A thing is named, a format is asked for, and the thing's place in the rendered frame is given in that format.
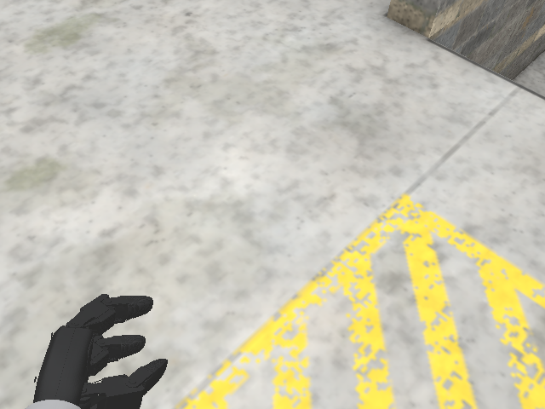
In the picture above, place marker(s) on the robot left hand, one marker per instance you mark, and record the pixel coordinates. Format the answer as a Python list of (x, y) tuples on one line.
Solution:
[(78, 350)]

